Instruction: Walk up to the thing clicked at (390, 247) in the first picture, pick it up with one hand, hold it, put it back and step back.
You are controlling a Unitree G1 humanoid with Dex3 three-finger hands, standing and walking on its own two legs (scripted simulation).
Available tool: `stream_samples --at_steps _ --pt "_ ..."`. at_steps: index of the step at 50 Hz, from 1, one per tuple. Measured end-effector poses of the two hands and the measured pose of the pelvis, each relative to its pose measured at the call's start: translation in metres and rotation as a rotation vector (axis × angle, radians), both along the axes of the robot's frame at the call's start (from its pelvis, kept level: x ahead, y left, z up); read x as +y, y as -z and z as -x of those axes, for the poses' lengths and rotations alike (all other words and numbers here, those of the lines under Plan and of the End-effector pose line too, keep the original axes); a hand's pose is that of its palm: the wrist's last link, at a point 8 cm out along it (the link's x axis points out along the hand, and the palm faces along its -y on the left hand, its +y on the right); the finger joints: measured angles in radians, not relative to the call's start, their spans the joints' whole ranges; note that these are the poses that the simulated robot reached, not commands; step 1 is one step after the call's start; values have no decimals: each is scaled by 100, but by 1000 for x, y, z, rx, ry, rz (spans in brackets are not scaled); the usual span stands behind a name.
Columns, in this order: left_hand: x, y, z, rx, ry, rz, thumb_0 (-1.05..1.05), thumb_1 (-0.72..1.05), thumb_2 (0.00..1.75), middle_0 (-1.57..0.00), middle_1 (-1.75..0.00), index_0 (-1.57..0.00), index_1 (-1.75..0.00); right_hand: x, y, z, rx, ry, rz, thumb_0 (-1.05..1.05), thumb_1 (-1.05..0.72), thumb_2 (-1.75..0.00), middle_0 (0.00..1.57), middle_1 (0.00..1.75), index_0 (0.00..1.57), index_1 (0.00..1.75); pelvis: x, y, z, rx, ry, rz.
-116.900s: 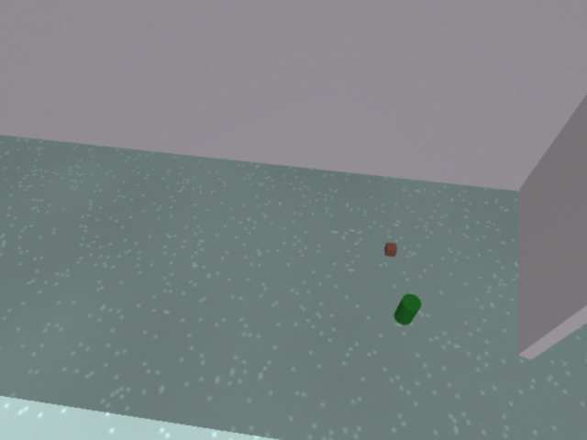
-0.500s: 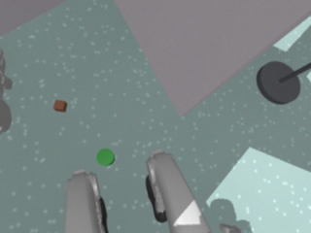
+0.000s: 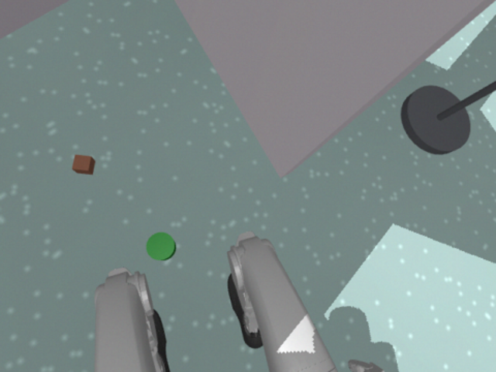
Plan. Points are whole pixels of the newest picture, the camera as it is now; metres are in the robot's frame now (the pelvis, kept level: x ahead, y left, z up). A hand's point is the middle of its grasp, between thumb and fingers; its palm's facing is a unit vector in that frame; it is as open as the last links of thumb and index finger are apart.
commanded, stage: go down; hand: left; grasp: from above
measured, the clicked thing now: (84, 164) +0.60 +0.24 -0.48
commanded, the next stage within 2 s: approach in 0.06 s
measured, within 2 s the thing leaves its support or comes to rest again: neither
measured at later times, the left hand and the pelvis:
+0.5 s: hand (19, 152) +0.53 +0.27 -0.18, palm faces -0.08 -0.41 -0.91, open 14.2 cm; pelvis -0.01 +0.00 -0.09, yaw +0 degrees
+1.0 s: hand (86, 168) +0.54 +0.21 -0.34, palm faces -0.36 -0.25 -0.90, open 13.9 cm; pelvis -0.02 +0.01 -0.17, yaw -3 degrees
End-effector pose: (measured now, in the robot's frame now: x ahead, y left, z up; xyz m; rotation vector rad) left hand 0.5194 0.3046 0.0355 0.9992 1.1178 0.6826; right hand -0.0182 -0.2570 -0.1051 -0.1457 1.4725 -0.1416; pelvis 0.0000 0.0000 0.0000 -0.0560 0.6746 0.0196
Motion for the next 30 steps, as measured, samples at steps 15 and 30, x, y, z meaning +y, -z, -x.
stream_samples --at_steps 15,30 --pt "-39 112 0 29 60 30 -1 -56 100 -8 -111 -7 -111 -14 25 21 53 -30 45 0 -92 -90 20 30 20 30 -2 48 4 36 8 -5" --pt "-38 182 -8 60 179 -23 -1 -59 105 -10 -104 -6 -106 4 101 28 88 -72 -41 0 -93 -91 20 30 20 30 0 108 18 14 1 9"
